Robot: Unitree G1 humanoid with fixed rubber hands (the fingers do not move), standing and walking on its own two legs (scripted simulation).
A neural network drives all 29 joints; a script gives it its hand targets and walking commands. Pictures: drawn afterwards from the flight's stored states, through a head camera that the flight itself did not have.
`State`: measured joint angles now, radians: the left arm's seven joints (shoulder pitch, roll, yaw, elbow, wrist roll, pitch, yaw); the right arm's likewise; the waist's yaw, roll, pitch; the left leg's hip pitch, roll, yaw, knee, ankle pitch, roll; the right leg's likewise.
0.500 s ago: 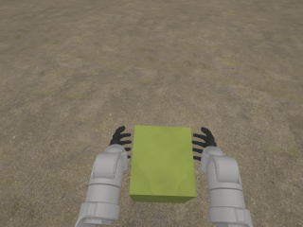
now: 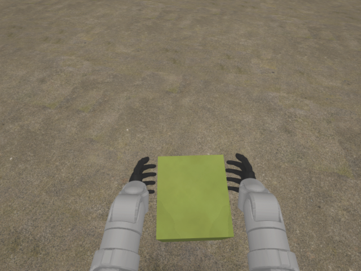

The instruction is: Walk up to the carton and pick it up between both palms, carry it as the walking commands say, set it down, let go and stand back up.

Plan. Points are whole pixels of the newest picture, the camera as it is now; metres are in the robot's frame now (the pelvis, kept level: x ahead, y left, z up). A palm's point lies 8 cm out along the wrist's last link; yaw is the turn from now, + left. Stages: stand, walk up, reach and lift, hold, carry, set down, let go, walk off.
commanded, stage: hold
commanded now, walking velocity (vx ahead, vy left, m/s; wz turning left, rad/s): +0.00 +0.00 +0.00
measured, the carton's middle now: (191, 200) +0.32 +0.00 -0.06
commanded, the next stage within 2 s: set down in 0.60 s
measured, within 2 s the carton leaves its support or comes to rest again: neither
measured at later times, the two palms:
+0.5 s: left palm (130, 188) +0.29 +0.15 +0.04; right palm (243, 193) +0.29 -0.11 +0.05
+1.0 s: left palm (143, 191) +0.31 +0.12 -0.01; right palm (246, 194) +0.31 -0.13 +0.00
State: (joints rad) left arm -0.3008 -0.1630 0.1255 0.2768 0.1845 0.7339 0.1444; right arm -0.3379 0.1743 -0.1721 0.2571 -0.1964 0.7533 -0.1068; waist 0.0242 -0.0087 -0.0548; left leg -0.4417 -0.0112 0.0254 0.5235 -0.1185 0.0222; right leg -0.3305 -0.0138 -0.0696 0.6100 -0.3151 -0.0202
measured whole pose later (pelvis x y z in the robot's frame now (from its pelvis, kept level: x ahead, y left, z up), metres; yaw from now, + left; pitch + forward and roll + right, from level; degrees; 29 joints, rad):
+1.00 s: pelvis +0.00 +0.01 +0.00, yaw -6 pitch +0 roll +0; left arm -0.36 -0.18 0.26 0.50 0.26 0.53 0.21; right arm -0.43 0.21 -0.27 0.57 -0.27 0.46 -0.05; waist 0.02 -0.03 0.04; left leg -0.39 -0.01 0.04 0.55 -0.16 0.04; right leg -0.31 0.04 0.05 0.61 -0.30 -0.02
